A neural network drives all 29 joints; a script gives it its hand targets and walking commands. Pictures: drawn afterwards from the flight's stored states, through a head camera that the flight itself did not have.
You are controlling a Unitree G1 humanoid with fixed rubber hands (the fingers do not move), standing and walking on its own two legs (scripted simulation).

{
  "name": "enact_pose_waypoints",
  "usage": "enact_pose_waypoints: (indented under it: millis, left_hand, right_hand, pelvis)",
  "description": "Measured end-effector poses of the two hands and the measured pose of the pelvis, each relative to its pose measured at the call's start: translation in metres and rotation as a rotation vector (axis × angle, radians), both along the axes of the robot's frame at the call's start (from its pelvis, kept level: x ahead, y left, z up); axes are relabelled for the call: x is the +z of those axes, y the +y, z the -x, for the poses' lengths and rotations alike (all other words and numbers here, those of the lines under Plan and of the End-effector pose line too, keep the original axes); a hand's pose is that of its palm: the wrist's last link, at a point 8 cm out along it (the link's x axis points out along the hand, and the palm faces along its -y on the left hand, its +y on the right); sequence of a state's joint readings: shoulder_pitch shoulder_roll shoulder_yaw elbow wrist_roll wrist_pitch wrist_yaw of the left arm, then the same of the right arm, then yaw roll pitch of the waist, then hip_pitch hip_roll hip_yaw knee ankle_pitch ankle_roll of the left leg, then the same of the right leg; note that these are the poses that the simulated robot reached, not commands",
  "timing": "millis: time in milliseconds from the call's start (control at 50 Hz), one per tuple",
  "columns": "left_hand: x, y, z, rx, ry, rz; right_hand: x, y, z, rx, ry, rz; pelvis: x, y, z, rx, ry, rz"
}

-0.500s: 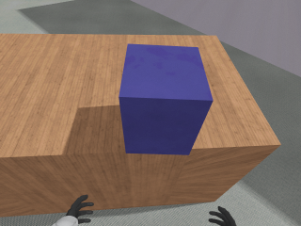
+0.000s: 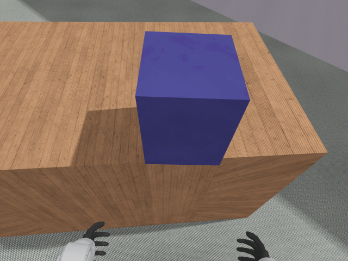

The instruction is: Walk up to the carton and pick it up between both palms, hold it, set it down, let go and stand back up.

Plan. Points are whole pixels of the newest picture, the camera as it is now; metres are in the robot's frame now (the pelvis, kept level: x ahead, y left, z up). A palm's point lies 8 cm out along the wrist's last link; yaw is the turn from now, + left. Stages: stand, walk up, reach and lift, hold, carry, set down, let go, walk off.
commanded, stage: set down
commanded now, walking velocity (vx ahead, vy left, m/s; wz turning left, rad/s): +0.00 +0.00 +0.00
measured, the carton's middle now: (185, 103) +0.48 +0.00 +0.08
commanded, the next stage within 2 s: let go in 0.10 s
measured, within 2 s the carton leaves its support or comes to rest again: neither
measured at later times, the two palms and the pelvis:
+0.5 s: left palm (84, 250) +0.17 +0.20 -0.06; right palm (277, 248) +0.19 -0.23 -0.08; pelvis +0.01 -0.02 +0.01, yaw +3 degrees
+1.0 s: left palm (81, 250) +0.16 +0.21 -0.06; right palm out of the picture +0.16 -0.24 -0.07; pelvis -0.01 -0.02 +0.00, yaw +2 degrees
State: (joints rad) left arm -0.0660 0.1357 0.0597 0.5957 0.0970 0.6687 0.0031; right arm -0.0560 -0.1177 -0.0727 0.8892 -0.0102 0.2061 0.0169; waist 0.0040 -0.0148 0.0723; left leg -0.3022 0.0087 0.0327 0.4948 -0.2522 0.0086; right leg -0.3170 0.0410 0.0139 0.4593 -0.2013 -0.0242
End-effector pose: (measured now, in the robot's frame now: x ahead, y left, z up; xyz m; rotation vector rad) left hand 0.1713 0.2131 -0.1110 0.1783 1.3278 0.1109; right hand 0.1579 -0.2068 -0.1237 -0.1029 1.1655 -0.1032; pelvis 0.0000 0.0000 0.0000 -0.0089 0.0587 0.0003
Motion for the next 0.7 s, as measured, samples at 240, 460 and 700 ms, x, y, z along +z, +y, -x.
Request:
enact_pose_waypoints:
  millis: [240, 460, 700]
  left_hand:
    - [0.001, -0.001, 0.002, 0.089, -0.013, -0.002]
    - [0.042, -0.012, 0.005, 0.058, -0.108, 0.016]
    - [0.053, -0.013, 0.009, 0.027, -0.294, -0.013]
  right_hand:
    - [-0.005, -0.004, 0.006, -0.002, 0.149, 0.050]
    - [0.040, -0.022, -0.028, 0.028, -0.015, 0.035]
    - [0.052, -0.030, -0.013, 0.073, -0.201, 0.028]
  pelvis:
    - [-0.001, -0.008, 0.000, 0.041, 0.054, -0.005]
    - [0.009, -0.016, -0.009, 0.048, -0.002, -0.013]
    - [0.009, -0.023, -0.003, 0.036, -0.044, -0.026]
